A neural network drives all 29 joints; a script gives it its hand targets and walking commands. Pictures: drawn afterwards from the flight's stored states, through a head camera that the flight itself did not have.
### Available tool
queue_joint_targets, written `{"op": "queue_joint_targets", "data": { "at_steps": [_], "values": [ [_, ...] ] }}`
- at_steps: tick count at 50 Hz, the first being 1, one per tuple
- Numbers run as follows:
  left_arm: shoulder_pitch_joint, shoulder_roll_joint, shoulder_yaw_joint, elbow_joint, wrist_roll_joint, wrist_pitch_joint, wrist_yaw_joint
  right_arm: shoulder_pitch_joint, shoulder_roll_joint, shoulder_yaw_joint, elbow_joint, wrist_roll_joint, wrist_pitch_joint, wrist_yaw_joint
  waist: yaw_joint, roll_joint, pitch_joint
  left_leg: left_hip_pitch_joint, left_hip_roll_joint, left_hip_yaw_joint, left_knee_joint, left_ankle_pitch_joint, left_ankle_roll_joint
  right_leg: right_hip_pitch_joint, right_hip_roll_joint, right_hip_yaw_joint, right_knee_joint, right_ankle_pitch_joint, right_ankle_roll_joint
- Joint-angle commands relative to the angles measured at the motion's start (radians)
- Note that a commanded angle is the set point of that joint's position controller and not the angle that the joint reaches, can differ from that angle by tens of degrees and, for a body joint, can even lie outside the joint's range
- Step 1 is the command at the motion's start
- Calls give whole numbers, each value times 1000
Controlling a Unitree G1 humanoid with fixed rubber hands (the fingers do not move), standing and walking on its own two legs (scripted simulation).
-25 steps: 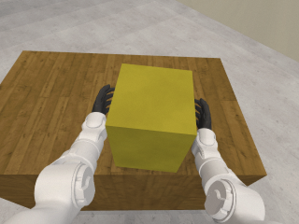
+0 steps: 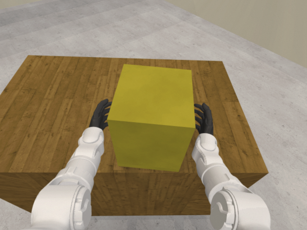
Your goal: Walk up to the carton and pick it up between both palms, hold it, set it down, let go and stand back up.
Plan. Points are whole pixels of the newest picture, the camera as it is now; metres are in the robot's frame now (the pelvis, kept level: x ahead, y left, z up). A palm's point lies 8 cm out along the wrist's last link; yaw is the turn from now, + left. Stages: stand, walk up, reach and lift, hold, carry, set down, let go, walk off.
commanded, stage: set down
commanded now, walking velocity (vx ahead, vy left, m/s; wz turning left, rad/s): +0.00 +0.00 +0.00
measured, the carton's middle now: (152, 120) +0.44 -0.04 +0.01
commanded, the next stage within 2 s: none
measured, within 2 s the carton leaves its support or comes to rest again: neither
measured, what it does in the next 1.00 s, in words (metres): stands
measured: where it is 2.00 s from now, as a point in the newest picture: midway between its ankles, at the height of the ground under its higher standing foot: outside the picture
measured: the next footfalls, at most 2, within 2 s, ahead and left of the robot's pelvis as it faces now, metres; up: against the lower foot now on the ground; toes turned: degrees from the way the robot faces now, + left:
none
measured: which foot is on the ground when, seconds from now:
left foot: down 0.00-1.00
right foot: down 0.00-1.00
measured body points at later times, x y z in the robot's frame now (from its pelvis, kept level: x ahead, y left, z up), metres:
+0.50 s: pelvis -0.04 -0.01 +0.00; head -0.02 +0.01 +0.45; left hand +0.36 +0.13 +0.02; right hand +0.32 -0.20 +0.03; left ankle +0.02 +0.10 -0.74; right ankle +0.01 -0.15 -0.74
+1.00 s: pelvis -0.03 -0.01 +0.00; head +0.01 +0.01 +0.45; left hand +0.30 +0.16 -0.01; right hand +0.26 -0.21 +0.00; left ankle +0.02 +0.10 -0.74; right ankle +0.01 -0.15 -0.74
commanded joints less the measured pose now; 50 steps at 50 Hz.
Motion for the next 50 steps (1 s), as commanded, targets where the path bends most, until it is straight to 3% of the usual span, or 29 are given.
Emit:
{"op": "queue_joint_targets", "data": {
  "at_steps": [1,8,18,24,38,50],
  "values": [
    [-395,226,-52,-276,-31,-53,-25,-239,-100,207,-327,87,-46,-4,30,-32,-624,236,1,109,-25,354,-69,214,59,-40,51,394,-1],
    [-395,253,-108,-303,-106,-85,-17,-255,-87,218,-434,96,9,7,38,-41,-586,152,-4,91,-59,113,-35,196,46,-37,66,186,-2],
    [-317,290,-129,-279,-155,-94,-26,-191,-52,248,-494,114,68,10,57,-39,-507,84,-11,80,-95,-66,6,208,24,-11,82,-15,5],
    [-221,297,-107,-315,-147,-91,-52,-87,-16,275,-521,122,70,-7,67,-63,-481,122,-18,92,-98,-25,14,235,15,4,62,-38,11],
    [33,272,-124,-597,-154,-74,-82,154,1,358,-730,164,16,-14,98,-25,-460,265,-10,88,-94,84,-25,265,24,1,28,76,-3],
    [323,285,-133,-841,-162,0,-109,424,14,407,-910,171,3,-32,125,-3,-381,332,-9,75,-121,76,-34,250,28,1,-16,59,-18]
  ]
}}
